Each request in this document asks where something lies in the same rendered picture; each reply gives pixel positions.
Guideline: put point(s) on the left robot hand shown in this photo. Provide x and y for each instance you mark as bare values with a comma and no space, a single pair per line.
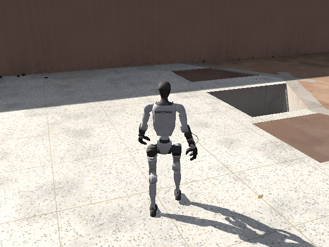
141,141

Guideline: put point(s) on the robot left forearm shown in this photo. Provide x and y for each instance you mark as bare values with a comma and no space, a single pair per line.
141,133

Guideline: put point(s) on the robot left upper arm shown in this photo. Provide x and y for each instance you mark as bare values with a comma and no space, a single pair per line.
145,116

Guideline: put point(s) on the robot right forearm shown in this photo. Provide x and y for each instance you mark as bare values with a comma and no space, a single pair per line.
190,139

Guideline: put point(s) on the robot right upper arm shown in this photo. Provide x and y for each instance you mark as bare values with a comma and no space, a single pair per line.
183,117

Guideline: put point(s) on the right robot foot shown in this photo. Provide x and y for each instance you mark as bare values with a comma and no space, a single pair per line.
178,195

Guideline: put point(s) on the right robot hand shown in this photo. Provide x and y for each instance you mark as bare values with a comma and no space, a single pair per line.
194,153

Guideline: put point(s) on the left robot foot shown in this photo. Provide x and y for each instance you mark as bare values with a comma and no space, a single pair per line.
153,211

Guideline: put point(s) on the robot foot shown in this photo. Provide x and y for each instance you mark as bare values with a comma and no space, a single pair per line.
178,195
153,211

